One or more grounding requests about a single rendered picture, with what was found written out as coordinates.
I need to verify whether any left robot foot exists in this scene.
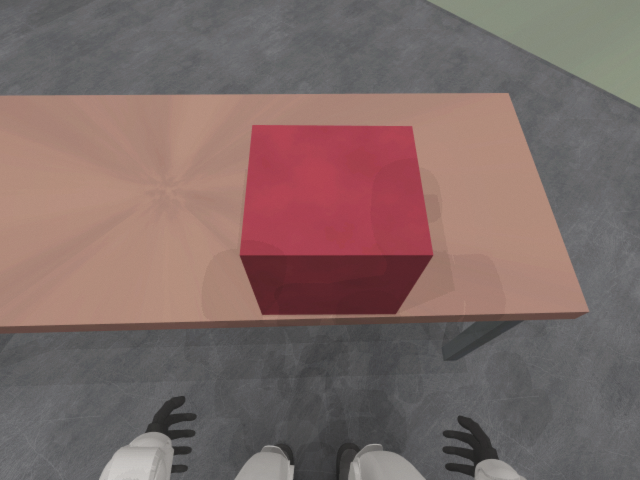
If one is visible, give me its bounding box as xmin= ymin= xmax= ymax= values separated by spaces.
xmin=275 ymin=444 xmax=294 ymax=465

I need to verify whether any carton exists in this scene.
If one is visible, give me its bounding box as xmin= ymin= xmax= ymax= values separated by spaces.
xmin=240 ymin=125 xmax=433 ymax=315

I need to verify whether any robot right forearm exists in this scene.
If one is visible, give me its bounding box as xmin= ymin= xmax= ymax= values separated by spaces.
xmin=475 ymin=459 xmax=526 ymax=480

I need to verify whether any left robot hand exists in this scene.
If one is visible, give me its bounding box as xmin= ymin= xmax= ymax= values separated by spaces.
xmin=145 ymin=396 xmax=197 ymax=473

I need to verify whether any robot left forearm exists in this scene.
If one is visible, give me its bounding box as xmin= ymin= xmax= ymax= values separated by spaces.
xmin=99 ymin=432 xmax=174 ymax=480

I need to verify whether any robot left shin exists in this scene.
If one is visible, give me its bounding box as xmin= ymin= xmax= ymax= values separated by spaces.
xmin=261 ymin=446 xmax=288 ymax=460

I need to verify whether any right robot hand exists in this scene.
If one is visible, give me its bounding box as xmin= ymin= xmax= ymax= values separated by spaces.
xmin=442 ymin=416 xmax=499 ymax=478

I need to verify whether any table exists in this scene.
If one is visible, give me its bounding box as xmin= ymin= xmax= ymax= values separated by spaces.
xmin=0 ymin=93 xmax=589 ymax=361

